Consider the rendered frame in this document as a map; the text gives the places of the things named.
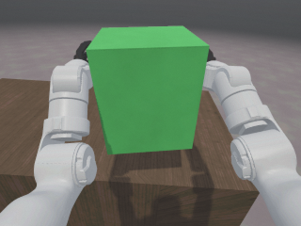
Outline right robot upper arm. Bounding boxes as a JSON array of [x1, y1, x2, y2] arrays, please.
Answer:
[[230, 129, 301, 226]]

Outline robot right hand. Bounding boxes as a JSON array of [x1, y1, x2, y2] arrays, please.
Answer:
[[207, 49, 216, 62]]

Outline robot left hand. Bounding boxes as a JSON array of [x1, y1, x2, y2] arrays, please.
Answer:
[[73, 40, 91, 63]]

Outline left robot upper arm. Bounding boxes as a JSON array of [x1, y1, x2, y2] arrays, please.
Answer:
[[0, 142, 97, 226]]

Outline pedestal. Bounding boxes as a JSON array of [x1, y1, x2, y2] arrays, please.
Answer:
[[0, 78, 260, 226]]

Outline robot left forearm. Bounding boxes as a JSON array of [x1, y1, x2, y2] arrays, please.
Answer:
[[34, 59, 93, 182]]

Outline robot right forearm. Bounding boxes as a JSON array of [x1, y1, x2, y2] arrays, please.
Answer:
[[202, 60, 297, 168]]

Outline carton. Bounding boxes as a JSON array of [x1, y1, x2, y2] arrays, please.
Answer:
[[86, 25, 210, 154]]

